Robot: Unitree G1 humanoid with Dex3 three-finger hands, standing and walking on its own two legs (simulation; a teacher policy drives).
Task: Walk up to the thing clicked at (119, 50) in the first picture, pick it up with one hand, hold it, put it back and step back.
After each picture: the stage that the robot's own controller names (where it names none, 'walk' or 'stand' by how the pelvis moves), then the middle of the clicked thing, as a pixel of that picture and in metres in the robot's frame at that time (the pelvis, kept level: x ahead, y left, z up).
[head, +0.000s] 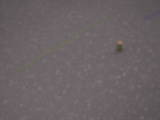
stand; (119, 46) +1.32 -0.40 -0.72
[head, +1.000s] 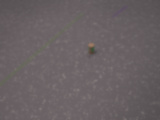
walk; (91, 48) +1.27 +0.00 -0.70
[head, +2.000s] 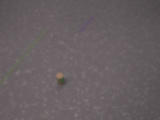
walk; (60, 79) +0.84 +0.26 -0.71
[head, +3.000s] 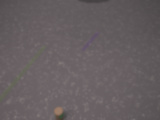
stand; (59, 113) +0.51 +0.20 -0.70
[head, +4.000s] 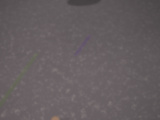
stand; out of the picture +0.46 +0.21 -0.72
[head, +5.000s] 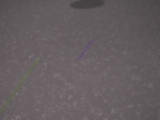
stand; out of the picture +0.41 +0.20 -0.73
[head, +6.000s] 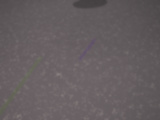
stand; out of the picture +0.41 +0.20 -0.73
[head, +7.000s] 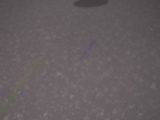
stand; out of the picture +0.41 +0.20 -0.73
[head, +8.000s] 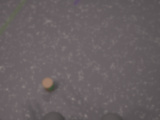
go down; (48, 85) +0.46 +0.20 -0.55
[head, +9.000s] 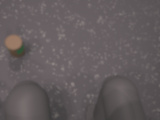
go down; (15, 46) +0.50 +0.25 -0.30
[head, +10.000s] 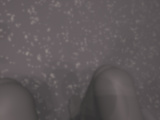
close in; out of the picture +0.48 +0.28 -0.25
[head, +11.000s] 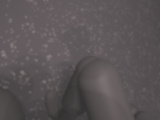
close; out of the picture +0.47 +0.31 -0.23
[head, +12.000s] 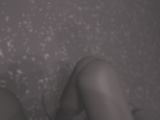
lift; out of the picture +0.44 +0.29 -0.24
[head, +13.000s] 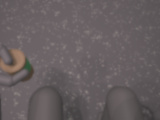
lift; (18, 66) +0.36 +0.22 -0.05
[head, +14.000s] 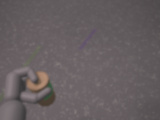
hold; (42, 89) +0.32 +0.15 +0.02
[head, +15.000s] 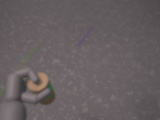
hold; (42, 89) +0.33 +0.16 +0.00
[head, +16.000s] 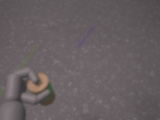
hold; (42, 90) +0.33 +0.16 +0.00
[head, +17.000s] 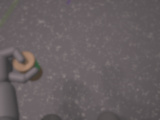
crouch; (29, 67) +0.40 +0.18 -0.06
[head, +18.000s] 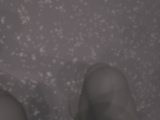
lower; out of the picture +0.51 +0.28 -0.14
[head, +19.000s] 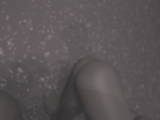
lower; out of the picture +0.44 +0.32 -0.24
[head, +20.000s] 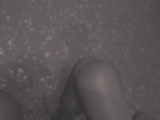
lower; out of the picture +0.44 +0.32 -0.24
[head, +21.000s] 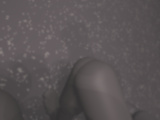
lower; out of the picture +0.44 +0.32 -0.24
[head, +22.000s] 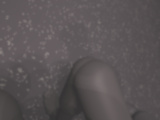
lower; out of the picture +0.44 +0.32 -0.24
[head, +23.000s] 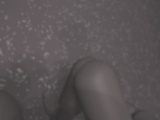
open; out of the picture +0.44 +0.32 -0.24
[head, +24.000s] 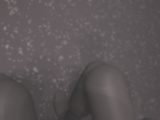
stand; out of the picture +0.45 +0.30 -0.25
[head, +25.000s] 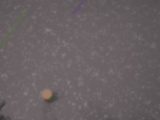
stand; (47, 96) +0.44 +0.20 -0.57
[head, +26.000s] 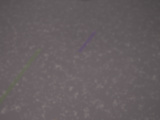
stand; out of the picture +0.41 +0.20 -0.67
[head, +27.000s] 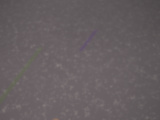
stand; out of the picture +0.41 +0.20 -0.67
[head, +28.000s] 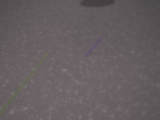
stand; out of the picture +0.42 +0.19 -0.72
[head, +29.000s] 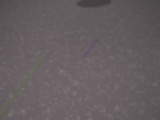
stand; out of the picture +0.41 +0.20 -0.73
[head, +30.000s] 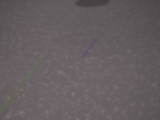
stand; out of the picture +0.40 +0.20 -0.73
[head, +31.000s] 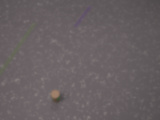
walk; (55, 96) +0.51 +0.17 -0.71
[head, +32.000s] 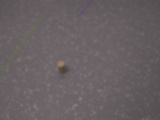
walk; (61, 67) +0.84 +0.25 -0.69
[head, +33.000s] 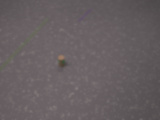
walk; (61, 61) +1.07 +0.19 -0.71
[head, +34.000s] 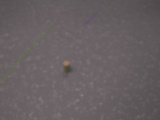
stand; (66, 66) +1.02 +0.19 -0.73
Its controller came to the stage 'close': yes
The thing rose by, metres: 0.71
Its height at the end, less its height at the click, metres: +0.00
